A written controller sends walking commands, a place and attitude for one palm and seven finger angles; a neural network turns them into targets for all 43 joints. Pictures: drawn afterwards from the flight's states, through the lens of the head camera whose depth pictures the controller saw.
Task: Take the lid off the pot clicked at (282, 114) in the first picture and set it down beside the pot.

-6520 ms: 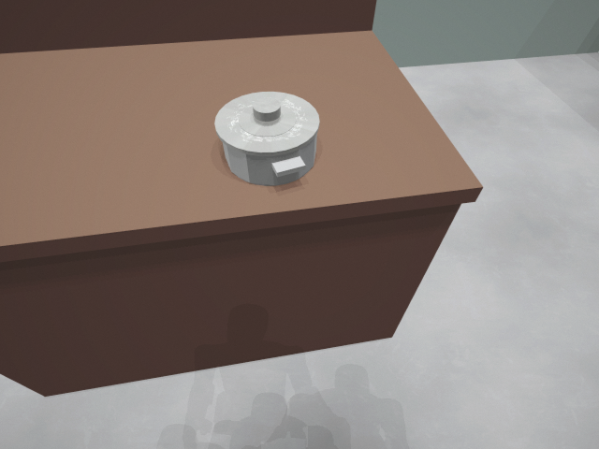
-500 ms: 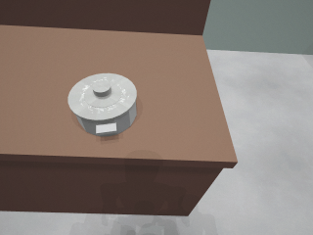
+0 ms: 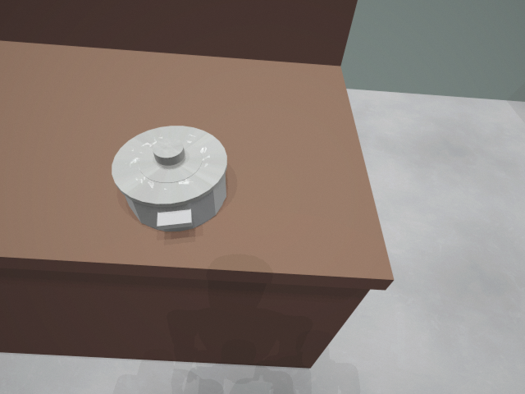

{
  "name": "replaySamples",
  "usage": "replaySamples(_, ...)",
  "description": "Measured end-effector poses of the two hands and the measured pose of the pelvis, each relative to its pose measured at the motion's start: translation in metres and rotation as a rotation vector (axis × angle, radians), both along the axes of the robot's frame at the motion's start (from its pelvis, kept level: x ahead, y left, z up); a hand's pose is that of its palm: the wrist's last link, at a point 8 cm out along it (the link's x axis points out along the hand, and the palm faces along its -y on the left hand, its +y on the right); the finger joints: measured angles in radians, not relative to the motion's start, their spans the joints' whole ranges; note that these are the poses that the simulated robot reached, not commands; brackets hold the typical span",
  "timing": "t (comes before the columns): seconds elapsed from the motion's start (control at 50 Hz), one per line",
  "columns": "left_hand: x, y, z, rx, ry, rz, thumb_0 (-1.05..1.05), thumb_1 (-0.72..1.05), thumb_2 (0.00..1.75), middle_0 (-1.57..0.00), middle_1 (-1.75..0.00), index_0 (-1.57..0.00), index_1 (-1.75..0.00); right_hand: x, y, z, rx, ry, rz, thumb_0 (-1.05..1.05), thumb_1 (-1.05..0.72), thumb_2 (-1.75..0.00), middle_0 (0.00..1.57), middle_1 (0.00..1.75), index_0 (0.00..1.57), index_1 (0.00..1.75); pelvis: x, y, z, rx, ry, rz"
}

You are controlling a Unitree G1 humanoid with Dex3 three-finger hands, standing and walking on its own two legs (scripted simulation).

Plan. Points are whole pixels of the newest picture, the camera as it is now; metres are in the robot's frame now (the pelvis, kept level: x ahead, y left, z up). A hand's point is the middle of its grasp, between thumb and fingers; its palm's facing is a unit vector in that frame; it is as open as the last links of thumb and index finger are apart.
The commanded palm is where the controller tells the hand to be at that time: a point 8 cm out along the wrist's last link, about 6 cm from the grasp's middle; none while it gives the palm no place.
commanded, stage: look again from close up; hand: left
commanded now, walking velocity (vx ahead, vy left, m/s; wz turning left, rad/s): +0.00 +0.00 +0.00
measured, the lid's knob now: (169, 151) +0.45 +0.19 +0.11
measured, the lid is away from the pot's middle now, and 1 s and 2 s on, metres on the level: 0.00 0.00 0.00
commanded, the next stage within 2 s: shuffle to correct the standing spot in 0.72 s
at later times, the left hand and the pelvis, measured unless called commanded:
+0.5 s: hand out of the picture +0.06 +0.21 -0.17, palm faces -0.02 -0.96 -0.28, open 7.3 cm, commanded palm none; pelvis +0.00 +0.01 -0.01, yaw -1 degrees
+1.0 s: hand out of the picture +0.04 +0.20 -0.17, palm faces -0.03 -0.96 -0.27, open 7.3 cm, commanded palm none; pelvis +0.00 +0.01 -0.01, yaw -1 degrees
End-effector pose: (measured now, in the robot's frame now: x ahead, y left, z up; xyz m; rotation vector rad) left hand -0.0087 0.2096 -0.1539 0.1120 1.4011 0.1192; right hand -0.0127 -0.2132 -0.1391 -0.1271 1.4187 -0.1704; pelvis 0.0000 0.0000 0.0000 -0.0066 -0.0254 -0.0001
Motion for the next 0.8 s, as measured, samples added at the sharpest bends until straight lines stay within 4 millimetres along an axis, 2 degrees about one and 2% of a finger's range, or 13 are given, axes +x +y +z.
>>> replaySamples(0.1,0.008,0.015,0.004,0.042,-0.028,-0.02,0.01,0.91,0.9,-0.2,-0.3,-0.2,-0.3,0.008,-0.002,-0.007,0.005,-0.045,-0.004,0.01,-0.93,-0.9,0.2,0.3,0.2,0.3,-0.002,0.004,-0.004,0.0,0.008,0.002)
replaySamples(0.24,0.029,0.039,0.013,0.117,-0.08,-0.038,0.01,0.91,0.9,-0.2,-0.3,-0.2,-0.3,0.034,-0.009,-0.012,0.004,-0.118,0.01,0.01,-0.92,-0.9,0.2,0.3,0.2,0.3,-0.002,0.008,-0.007,0.002,0.016,-0.002)
replaySamples(0.34,0.045,0.047,0.018,0.142,-0.122,-0.046,0.01,0.91,0.9,-0.2,-0.3,-0.2,-0.3,0.052,-0.012,-0.012,-0.001,-0.156,0.032,0.01,-0.92,-0.9,0.2,0.3,0.2,0.3,-0.002,0.01,-0.007,0.006,0.018,-0.004)
replaySamples(0.54,0.06,0.04,0.018,0.124,-0.143,-0.069,0.01,0.91,0.9,-0.2,-0.3,-0.2,-0.3,0.068,-0.015,-0.01,-0.004,-0.174,0.052,0.0,-0.91,-0.9,0.2,0.3,0.2,0.3,0.0,0.01,-0.007,0.014,0.021,-0.011)
replaySamples(0.8,0.051,0.028,0.013,0.092,-0.085,-0.072,0.01,0.91,0.9,-0.2,-0.3,-0.21,-0.3,0.057,-0.015,-0.011,0.0,-0.115,0.038,0.0,-0.91,-0.9,0.2,0.3,0.2,0.3,0.005,0.007,-0.006,0.018,0.024,-0.019)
